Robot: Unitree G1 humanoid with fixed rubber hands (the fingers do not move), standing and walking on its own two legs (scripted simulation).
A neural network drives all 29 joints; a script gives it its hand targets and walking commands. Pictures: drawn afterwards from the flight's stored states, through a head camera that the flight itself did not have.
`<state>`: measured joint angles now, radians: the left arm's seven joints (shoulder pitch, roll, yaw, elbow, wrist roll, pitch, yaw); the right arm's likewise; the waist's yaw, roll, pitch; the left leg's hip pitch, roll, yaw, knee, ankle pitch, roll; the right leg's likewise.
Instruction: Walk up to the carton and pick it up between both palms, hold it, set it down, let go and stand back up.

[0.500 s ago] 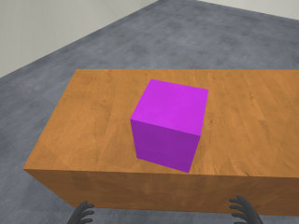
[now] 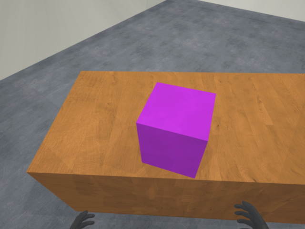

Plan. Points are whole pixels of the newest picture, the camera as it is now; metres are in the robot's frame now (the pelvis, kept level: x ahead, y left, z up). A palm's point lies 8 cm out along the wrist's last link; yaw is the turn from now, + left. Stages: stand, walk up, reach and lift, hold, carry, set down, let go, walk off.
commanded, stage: stand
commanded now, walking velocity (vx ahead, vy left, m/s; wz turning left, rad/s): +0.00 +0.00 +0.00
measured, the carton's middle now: (176, 130) +0.46 -0.05 -0.07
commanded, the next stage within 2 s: none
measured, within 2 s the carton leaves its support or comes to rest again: neither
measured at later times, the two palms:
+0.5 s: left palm out of the picture +0.11 +0.25 -0.09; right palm out of the picture +0.13 -0.25 -0.08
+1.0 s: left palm out of the picture +0.08 +0.24 -0.09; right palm out of the picture +0.11 -0.25 -0.09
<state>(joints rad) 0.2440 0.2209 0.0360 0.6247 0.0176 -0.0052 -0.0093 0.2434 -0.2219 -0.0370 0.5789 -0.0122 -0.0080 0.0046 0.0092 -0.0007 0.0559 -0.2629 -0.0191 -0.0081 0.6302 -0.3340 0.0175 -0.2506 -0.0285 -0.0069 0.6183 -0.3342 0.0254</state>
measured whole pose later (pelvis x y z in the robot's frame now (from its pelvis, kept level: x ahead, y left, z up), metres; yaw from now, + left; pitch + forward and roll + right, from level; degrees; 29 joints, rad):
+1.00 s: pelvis -0.01 -0.01 +0.00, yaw +2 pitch -2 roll +0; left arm 0.27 0.24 0.02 0.67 0.01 0.00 -0.01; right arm 0.28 -0.24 -0.03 0.63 -0.01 -0.01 0.00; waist 0.01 0.01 0.05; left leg -0.26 -0.02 -0.05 0.60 -0.29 0.00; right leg -0.23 -0.03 -0.05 0.58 -0.31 0.01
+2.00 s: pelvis -0.01 -0.02 +0.00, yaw +4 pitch -2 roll +0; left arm 0.28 0.25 0.01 0.69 0.01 0.00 0.00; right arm 0.28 -0.25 -0.02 0.66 -0.01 0.00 0.00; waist 0.01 0.01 0.05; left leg -0.26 -0.02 -0.08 0.59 -0.29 -0.02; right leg -0.23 -0.02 -0.07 0.58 -0.31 0.00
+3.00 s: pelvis -0.01 -0.03 +0.01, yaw +5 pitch -2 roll +0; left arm 0.30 0.26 0.01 0.70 0.00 0.00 0.00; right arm 0.29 -0.25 -0.01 0.69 -0.01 0.00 -0.01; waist 0.01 0.02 0.05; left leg -0.26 -0.02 -0.10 0.57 -0.28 -0.02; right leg -0.21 -0.03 -0.09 0.56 -0.31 -0.01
